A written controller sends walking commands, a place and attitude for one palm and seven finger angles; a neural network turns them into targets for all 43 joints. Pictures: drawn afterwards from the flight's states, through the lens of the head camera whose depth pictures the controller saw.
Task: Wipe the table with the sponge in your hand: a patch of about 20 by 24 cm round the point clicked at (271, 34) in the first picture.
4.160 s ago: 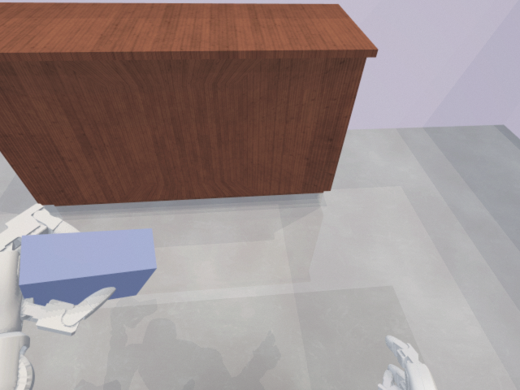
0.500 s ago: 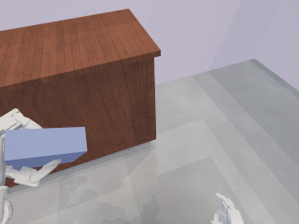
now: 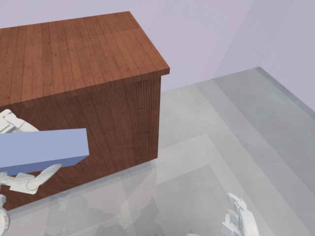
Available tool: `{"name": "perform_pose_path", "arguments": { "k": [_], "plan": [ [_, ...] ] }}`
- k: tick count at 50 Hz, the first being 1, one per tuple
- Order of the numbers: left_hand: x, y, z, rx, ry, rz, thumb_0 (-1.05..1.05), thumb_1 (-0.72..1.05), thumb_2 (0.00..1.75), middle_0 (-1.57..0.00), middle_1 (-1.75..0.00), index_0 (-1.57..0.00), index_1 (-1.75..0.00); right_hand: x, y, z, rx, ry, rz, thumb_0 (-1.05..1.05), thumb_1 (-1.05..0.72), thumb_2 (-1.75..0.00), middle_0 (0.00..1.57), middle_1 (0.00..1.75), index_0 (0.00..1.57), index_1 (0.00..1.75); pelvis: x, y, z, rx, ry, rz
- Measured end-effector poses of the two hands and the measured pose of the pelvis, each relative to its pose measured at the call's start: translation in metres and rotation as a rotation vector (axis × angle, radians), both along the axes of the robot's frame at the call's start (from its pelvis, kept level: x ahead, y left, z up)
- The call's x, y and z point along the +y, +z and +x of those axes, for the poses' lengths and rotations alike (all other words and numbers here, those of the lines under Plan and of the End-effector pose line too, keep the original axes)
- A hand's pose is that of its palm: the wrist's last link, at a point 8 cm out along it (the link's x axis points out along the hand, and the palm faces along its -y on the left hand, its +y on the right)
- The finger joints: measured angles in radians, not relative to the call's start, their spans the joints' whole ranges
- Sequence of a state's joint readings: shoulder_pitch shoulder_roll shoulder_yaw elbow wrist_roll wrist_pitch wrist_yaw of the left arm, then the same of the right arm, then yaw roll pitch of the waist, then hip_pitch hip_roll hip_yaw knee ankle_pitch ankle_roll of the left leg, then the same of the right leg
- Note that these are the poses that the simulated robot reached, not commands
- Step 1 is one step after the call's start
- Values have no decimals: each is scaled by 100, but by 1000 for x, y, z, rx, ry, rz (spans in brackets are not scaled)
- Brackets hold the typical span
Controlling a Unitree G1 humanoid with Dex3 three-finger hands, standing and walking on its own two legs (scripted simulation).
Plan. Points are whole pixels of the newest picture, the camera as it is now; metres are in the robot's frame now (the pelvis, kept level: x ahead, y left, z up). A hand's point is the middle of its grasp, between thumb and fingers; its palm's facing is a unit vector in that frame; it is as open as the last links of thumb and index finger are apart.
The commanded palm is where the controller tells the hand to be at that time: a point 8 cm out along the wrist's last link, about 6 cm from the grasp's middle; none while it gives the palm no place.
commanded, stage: take the last steps up to it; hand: left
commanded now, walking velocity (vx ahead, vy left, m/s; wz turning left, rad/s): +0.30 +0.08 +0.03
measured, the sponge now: (56, 151) +0.24 +0.20 +0.16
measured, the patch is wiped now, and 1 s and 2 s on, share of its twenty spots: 0.00 0.00 0.00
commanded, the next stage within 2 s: come to a stop and stand still in 0.68 s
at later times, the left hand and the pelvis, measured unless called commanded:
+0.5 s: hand (50, 108) +0.33 +0.24 +0.18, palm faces +0.40 -0.81 -0.43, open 9.2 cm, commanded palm +0.27 +0.29 +0.18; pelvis +0.11 +0.01 -0.01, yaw +0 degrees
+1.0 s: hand (77, 87) +0.40 +0.21 +0.17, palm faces +0.38 -0.80 -0.46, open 9.2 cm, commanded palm +0.33 +0.26 +0.18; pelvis +0.18 -0.02 +0.00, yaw +0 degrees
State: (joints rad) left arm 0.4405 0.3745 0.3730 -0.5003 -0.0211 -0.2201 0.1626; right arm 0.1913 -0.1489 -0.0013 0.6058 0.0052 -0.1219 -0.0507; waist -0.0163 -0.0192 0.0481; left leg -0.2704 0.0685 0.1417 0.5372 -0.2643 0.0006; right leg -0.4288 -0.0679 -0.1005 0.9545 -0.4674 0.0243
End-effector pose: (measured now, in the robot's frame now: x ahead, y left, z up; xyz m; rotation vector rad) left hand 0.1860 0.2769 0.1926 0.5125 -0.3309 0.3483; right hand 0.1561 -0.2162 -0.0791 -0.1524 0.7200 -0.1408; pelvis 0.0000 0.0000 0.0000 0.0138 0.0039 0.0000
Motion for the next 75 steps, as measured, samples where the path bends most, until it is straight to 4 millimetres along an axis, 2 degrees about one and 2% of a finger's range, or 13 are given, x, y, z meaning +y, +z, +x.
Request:
{"name": "perform_pose_path", "arguments": {
  "k": [4,9,21,25,30,38,45,54,61,64,67,71,75],
  "plan": [
    [-18,7,10,25,-18,53,-1,-43,103,-83,-139,-83,-138,9,-13,15,14,31,58,1,-90,-90,21,30,20,30,-9,-2,20,-1,0,0],
    [-23,4,28,31,30,70,-1,-43,103,-83,-139,-83,-138,-4,-37,35,97,62,64,1,-90,-90,21,30,20,30,-19,-9,42,-16,24,4],
    [-11,-3,79,76,17,10,-1,-43,103,-83,-139,-83,-138,-44,4,90,96,20,-111,2,-90,-90,20,30,20,30,-7,7,93,-6,25,28],
    [4,0,101,-27,-20,26,-1,-43,103,-83,-139,-83,-138,-37,8,116,28,-16,-149,1,-90,-90,20,30,20,30,9,-7,114,-20,5,11],
    [19,2,132,-56,-9,22,-1,-43,103,-83,-139,-83,-138,-8,7,138,-12,-18,-70,1,-90,-90,20,30,19,30,13,-6,127,-19,5,6],
    [-7,11,143,19,-29,43,-1,-43,103,-83,-139,-83,-138,22,-7,149,22,39,55,1,-90,-90,21,30,20,30,2,2,153,2,-5,-7],
    [-21,0,163,63,52,28,-1,-43,103,-83,-139,-83,-138,-6,-35,161,106,55,60,1,-90,-90,21,30,20,30,-17,-5,172,-18,7,8],
    [-30,0,176,107,-9,31,-1,-43,103,-83,-139,-83,-138,-48,1,178,65,-13,-71,2,-90,-90,20,30,20,30,-17,7,175,-6,4,37],
    [-3,-1,161,48,-23,31,-1,-43,103,-83,-139,-83,-138,-40,15,181,27,-37,-135,1,-90,-90,20,30,19,30,1,-1,171,-19,-9,8],
    [38,18,168,-58,16,170,-1,-43,103,-84,-138,-84,-138,-23,11,174,20,60,-149,1,-91,-90,20,30,19,30,4,-4,159,-19,-6,-14],
    [75,23,177,-157,98,52,-1,-43,103,-83,-139,-83,-139,-2,10,162,16,95,-105,1,-90,-90,20,30,19,30,18,-5,148,-38,-23,-34],
    [59,-3,174,-102,-17,-92,-1,-42,103,-82,-140,-82,-140,28,19,139,-35,54,-49,1,-90,-90,20,30,20,30,43,-1,141,-57,-61,-27],
    [39,-22,159,22,-166,-76,-1,-42,103,-82,-140,-82,-140,54,20,119,-38,30,-23,1,-90,-90,21,30,20,30,59,2,137,-46,-68,-29]
  ]
}}
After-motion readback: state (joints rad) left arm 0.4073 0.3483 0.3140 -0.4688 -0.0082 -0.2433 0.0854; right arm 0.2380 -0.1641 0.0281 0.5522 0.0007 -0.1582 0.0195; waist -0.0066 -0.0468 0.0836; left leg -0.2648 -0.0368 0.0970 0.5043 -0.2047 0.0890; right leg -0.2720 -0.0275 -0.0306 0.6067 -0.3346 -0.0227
